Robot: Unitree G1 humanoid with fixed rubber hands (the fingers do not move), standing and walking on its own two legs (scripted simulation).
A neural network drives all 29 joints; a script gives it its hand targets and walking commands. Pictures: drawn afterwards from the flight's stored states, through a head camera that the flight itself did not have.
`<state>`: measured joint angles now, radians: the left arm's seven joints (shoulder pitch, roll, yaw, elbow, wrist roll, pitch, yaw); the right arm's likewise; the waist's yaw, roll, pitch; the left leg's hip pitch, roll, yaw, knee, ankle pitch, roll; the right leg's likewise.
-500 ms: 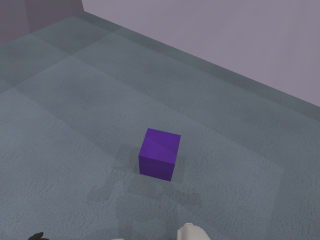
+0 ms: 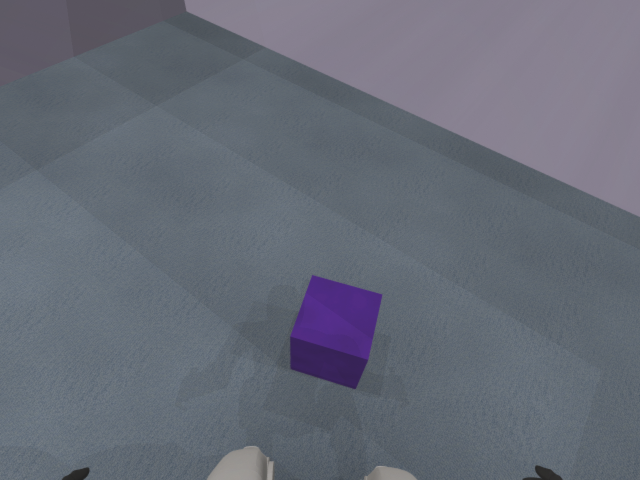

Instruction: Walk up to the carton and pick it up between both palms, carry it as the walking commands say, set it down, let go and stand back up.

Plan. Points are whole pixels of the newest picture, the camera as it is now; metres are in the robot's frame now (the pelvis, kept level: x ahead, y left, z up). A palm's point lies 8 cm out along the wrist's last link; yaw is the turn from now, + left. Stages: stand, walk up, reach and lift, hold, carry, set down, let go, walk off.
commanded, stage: walk up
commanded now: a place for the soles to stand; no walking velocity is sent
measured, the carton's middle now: (334, 333) +0.57 -0.06 -0.62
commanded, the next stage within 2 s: none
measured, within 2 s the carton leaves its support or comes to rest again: neither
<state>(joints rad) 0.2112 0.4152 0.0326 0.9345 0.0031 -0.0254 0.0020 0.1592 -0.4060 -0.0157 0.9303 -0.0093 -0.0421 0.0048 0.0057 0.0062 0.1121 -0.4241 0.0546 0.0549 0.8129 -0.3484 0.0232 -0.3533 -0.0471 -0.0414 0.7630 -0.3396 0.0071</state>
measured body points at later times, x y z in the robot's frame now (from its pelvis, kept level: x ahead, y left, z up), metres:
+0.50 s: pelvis +0.02 -0.02 +0.03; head +0.03 -0.02 +0.48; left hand +0.11 +0.29 -0.09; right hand +0.14 -0.32 -0.09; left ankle +0.05 +0.11 -0.71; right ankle +0.02 -0.15 -0.71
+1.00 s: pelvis +0.04 -0.01 +0.03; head +0.04 -0.02 +0.48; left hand +0.13 +0.30 -0.08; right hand +0.10 -0.34 -0.09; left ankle +0.05 +0.11 -0.69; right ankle +0.02 -0.15 -0.71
